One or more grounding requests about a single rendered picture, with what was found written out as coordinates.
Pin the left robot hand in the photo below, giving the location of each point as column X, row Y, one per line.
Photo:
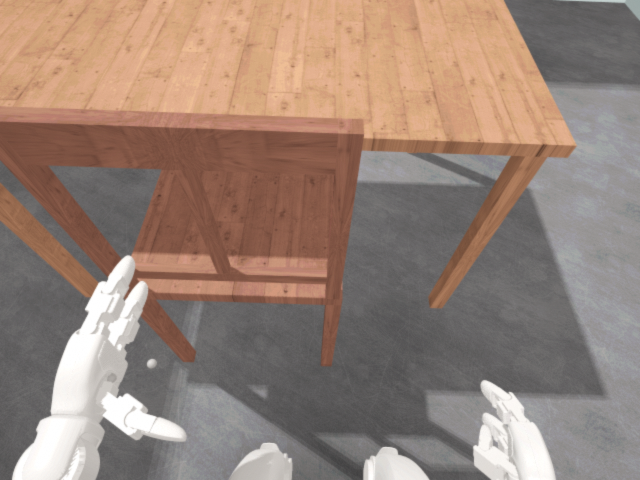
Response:
column 97, row 350

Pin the right robot thigh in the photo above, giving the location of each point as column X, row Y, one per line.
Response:
column 387, row 466

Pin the right robot hand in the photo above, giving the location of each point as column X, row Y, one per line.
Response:
column 521, row 453

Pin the left robot forearm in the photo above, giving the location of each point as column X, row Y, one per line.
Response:
column 65, row 448

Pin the robot left shin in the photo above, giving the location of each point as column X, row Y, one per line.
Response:
column 269, row 446

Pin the chair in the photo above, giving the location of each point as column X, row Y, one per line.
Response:
column 247, row 208

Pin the table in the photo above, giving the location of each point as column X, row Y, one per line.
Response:
column 426, row 76

